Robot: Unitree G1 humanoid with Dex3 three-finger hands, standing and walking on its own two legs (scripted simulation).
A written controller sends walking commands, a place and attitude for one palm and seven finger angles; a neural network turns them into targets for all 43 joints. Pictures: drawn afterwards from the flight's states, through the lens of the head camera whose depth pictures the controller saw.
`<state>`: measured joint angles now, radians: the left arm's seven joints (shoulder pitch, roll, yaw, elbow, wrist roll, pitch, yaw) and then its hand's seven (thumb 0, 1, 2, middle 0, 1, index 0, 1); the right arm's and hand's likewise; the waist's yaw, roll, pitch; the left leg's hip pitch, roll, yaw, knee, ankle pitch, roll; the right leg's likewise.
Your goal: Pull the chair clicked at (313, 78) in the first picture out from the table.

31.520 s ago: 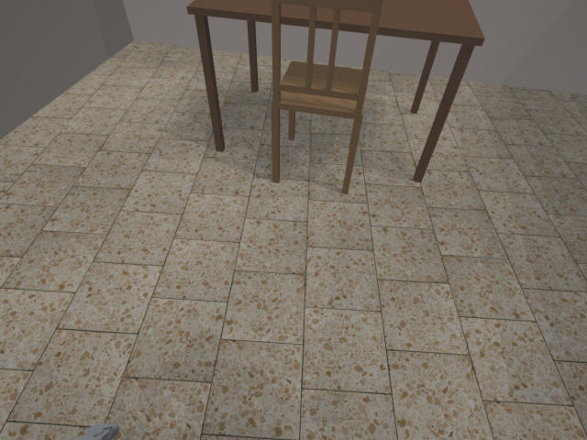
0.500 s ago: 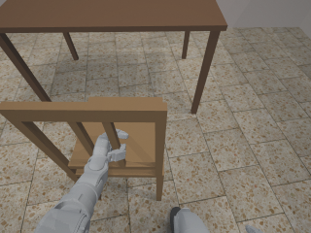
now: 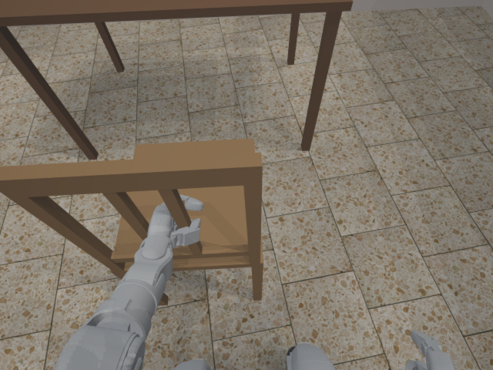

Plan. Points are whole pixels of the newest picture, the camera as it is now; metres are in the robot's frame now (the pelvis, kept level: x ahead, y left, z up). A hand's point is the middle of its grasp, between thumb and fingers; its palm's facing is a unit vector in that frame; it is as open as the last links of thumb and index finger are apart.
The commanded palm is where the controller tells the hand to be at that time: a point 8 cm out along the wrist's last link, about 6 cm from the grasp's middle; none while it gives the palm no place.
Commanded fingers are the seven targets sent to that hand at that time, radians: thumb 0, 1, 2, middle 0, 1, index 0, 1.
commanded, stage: stop walking, hand still on the chair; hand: left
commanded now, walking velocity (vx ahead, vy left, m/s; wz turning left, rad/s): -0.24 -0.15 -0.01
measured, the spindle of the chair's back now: (141, 226) +0.38 +0.20 -0.07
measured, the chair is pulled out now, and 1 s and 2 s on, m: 0.55 0.66 0.66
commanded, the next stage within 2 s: open the thumb and straighten the fingers in 0.92 s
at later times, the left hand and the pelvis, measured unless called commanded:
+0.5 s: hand (180, 292) +0.25 +0.11 -0.06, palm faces -0.11 -0.98 -0.15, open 5.4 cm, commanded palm +0.24 +0.17 -0.05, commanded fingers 0.00 0.90 0.90 -0.50 -1.45 -0.50 -1.45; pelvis -0.02 +0.03 +0.00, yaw -4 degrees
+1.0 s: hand (180, 292) +0.25 +0.11 -0.06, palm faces -0.12 -0.98 -0.15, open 5.4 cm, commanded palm +0.23 +0.17 -0.04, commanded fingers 0.00 0.90 0.90 -0.50 -1.45 -0.50 -1.45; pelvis -0.01 +0.03 +0.01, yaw -4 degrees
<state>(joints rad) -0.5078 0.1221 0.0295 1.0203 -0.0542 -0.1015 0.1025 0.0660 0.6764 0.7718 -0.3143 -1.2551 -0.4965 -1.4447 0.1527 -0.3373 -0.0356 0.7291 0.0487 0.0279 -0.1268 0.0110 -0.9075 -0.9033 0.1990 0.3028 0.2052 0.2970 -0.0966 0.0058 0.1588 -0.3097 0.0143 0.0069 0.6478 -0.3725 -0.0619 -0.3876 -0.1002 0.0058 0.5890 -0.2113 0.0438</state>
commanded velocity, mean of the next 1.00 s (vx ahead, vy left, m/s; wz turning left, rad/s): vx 0.06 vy -0.03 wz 0.00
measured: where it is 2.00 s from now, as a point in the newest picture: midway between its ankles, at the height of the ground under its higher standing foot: outside the picture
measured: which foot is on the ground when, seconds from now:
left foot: up 0.00-0.00, down 0.02-1.00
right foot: down 0.00-1.00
